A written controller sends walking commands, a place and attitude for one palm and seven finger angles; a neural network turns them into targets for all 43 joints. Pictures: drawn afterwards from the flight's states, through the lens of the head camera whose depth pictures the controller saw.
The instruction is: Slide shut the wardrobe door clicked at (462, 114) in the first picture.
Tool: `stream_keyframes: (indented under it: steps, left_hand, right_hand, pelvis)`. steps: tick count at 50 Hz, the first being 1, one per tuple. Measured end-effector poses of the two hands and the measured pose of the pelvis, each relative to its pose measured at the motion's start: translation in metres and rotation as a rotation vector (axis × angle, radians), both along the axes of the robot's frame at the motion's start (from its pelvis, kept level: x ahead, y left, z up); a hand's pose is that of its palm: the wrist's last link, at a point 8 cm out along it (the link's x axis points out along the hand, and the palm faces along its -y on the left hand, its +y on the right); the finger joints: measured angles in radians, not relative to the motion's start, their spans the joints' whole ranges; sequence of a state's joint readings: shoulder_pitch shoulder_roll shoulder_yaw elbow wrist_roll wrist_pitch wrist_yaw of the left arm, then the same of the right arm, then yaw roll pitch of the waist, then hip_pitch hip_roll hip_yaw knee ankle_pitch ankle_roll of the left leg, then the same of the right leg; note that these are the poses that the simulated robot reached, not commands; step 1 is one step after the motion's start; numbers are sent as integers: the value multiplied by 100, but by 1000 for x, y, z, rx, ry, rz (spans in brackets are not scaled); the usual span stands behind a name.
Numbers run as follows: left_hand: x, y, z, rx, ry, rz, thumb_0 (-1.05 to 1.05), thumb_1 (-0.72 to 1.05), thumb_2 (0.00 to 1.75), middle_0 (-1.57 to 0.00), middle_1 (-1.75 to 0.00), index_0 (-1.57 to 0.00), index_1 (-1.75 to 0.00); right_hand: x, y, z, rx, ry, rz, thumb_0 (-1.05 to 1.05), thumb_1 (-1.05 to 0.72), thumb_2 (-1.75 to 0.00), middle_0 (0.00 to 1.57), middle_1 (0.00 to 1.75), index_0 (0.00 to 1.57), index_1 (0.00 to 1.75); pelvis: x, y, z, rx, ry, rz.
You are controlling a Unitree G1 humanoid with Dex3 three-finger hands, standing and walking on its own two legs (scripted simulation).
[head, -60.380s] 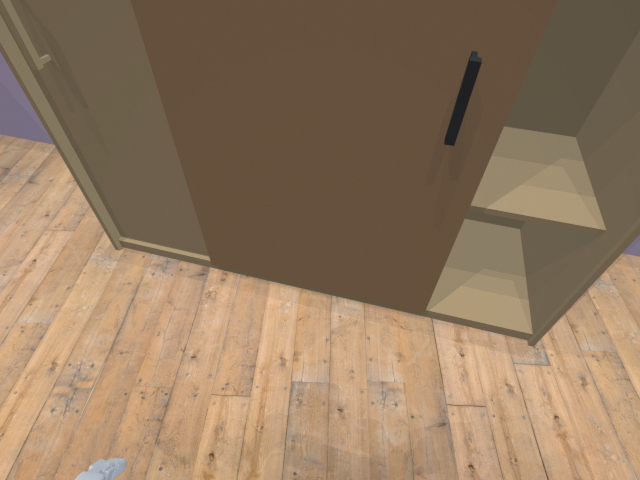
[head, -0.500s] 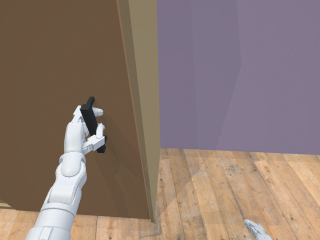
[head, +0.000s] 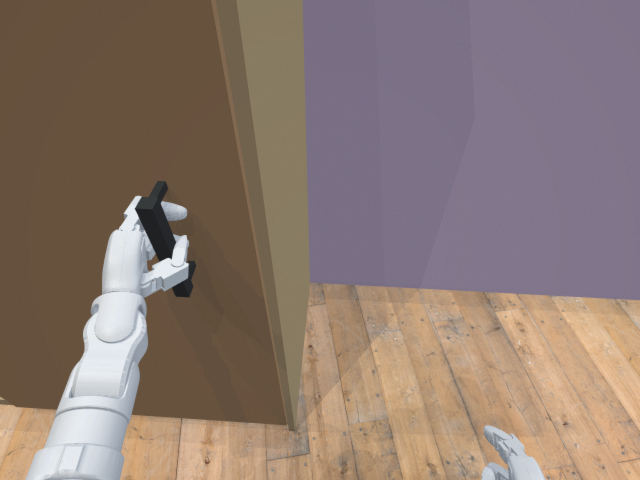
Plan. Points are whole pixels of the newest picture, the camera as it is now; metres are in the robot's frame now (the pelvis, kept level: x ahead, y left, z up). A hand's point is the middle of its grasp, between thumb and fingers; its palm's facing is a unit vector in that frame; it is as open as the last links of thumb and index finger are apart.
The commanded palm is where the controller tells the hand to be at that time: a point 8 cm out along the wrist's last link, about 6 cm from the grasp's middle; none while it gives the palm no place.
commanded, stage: loosen the grip on the handle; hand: left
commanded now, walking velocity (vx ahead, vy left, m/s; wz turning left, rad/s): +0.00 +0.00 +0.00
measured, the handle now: (172, 242) +0.39 +0.23 +0.09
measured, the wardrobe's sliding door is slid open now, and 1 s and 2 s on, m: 0.00 0.00 0.00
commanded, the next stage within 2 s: slip the hand off the handle in 0.54 s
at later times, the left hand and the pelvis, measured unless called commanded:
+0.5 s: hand (178, 261) +0.34 +0.21 +0.10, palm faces +0.24 -0.95 -0.20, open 13.7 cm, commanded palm +0.31 +0.26 +0.12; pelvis -0.04 -0.01 -0.02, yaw +3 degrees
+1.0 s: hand (132, 268) +0.33 +0.26 +0.10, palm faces +0.31 -0.93 -0.20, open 14.5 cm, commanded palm +0.30 +0.31 +0.11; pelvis -0.03 +0.00 -0.02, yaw +3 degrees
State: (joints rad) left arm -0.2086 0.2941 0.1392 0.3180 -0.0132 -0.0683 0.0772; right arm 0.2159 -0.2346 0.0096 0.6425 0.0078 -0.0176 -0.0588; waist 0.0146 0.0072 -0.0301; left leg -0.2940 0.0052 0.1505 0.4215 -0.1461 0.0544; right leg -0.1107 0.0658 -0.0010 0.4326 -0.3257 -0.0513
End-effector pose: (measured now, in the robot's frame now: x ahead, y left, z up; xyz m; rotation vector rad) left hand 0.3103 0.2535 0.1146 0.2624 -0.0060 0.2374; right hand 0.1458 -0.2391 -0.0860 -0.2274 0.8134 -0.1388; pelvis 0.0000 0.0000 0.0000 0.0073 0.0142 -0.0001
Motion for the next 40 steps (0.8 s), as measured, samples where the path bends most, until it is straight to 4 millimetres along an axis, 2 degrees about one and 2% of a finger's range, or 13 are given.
stream_keyframes:
  steps: [2,5,7,15,20,26,31,36,40]
  left_hand:
    - [6,6,-2,-47,37,-14,-1,62,82,-38,-135,-33,-141]
    - [-4,9,7,-95,2,6,-1,54,77,-40,-137,-39,-143]
    - [-7,7,8,-93,-15,30,-1,45,72,-40,-136,-38,-141]
    - [-7,3,7,-50,-7,34,0,-14,40,-38,-134,-35,-136]
    - [-1,1,-1,-54,12,13,0,-38,28,-36,-130,-35,-131]
    - [1,2,-2,-54,-17,4,-1,-50,22,-34,-125,-35,-126]
    - [0,3,-2,-59,-21,-2,-1,-53,20,-34,-123,-35,-123]
    - [-1,3,-4,-69,-27,2,-1,-54,20,-35,-122,-35,-121]
    - [-3,13,-5,-63,-13,26,-1,-54,20,-33,-120,-34,-121]
  right_hand:
    - [-2,-2,3,13,-19,8,1,-91,-90,20,30,20,30]
    - [-5,-6,4,20,-74,32,1,-91,-90,20,30,20,30]
    - [-8,-9,1,23,-91,46,1,-91,-90,20,30,20,30]
    - [-44,-21,-16,13,-12,22,1,-91,-90,20,30,20,30]
    - [-70,-25,-29,7,64,-13,1,-91,-90,20,30,20,30]
    - [-89,-23,-38,15,122,-52,2,-91,-90,20,30,20,30]
    - [-86,-18,-38,19,128,-57,2,-91,-90,20,30,20,30]
    - [-69,-13,-33,15,90,-42,2,-91,-90,20,30,20,30]
    - [-54,-9,-26,10,46,-37,2,-91,-90,20,30,20,30]
  pelvis:
    - [-9,-2,0,0,11,26]
    - [-18,-4,-5,9,15,44]
    - [-24,-6,-9,11,14,46]
    - [-42,-14,-17,-10,12,69]
    - [-46,-15,-19,-16,22,63]
    - [-39,-12,-18,-16,33,47]
    - [-34,-9,-17,-15,36,43]
    - [-31,-5,-17,-16,39,46]
    - [-30,-2,-17,-16,38,42]
